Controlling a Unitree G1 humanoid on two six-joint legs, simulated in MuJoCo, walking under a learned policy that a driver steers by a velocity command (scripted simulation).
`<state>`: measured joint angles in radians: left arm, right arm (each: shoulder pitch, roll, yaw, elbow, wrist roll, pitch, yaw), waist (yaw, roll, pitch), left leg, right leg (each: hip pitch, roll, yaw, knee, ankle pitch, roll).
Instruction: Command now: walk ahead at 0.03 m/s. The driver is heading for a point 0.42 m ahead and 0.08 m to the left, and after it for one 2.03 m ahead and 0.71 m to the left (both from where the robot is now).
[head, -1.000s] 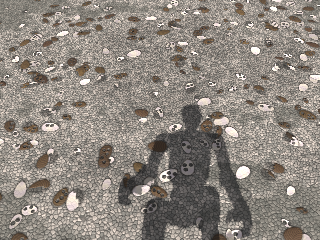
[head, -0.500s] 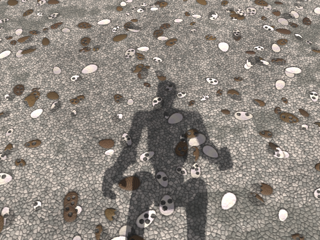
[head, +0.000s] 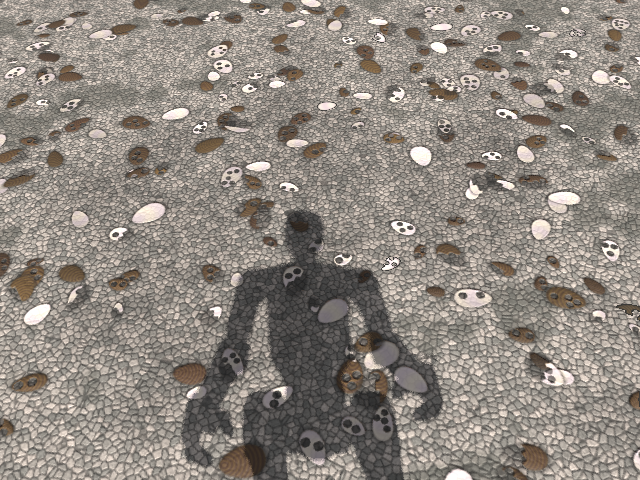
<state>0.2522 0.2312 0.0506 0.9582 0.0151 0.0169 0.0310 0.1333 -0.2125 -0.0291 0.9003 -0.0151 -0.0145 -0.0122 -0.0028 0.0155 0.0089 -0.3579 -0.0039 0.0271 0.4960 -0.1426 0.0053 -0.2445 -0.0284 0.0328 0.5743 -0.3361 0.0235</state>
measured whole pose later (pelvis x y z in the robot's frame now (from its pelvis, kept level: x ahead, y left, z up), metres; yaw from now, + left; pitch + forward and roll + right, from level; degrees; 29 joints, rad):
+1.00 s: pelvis +0.25 +0.02 +0.01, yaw +19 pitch +3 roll +0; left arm 0.44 0.23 0.05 0.93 -0.01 -0.09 0.00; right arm 0.11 -0.27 -0.06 0.71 0.02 -0.07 0.02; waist 0.10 0.05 -0.01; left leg -0.67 0.08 -0.03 0.67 0.00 0.00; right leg -0.02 0.01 -0.01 0.23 -0.27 -0.02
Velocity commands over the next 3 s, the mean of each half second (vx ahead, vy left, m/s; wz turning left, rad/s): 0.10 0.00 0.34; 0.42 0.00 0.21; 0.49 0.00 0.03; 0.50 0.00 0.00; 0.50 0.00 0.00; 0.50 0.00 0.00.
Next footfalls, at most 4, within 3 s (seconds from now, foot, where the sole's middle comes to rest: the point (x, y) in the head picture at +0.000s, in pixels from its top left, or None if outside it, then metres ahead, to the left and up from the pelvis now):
0.68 right None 0.23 -0.10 -0.77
1.14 left None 0.44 0.24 -0.77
1.68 right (290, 351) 0.81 0.12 -0.77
2.22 left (168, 288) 1.01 0.44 -0.77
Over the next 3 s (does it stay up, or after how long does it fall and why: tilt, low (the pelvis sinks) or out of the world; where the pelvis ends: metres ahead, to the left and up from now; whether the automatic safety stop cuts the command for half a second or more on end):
stays up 1.30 0.38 0.02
